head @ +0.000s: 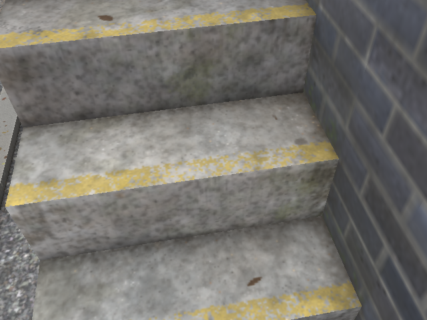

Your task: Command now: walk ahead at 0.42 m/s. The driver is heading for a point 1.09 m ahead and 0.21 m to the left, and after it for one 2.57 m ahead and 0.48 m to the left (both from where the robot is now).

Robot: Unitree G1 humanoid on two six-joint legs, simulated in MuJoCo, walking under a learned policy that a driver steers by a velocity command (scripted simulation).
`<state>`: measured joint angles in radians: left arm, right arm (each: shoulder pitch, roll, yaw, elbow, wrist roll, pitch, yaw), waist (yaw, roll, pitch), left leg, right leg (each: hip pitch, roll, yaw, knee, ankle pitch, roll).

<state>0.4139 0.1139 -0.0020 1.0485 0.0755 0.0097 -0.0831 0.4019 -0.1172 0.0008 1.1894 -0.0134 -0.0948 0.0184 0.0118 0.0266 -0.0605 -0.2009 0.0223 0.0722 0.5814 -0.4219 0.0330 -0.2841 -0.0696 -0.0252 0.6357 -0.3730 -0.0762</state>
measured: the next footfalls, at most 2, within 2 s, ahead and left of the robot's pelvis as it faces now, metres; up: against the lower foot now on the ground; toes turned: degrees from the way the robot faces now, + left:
left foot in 0.50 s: +0.19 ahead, +0.11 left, +0.21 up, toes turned -1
right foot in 1.16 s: +0.49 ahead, -0.06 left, +0.41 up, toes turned -2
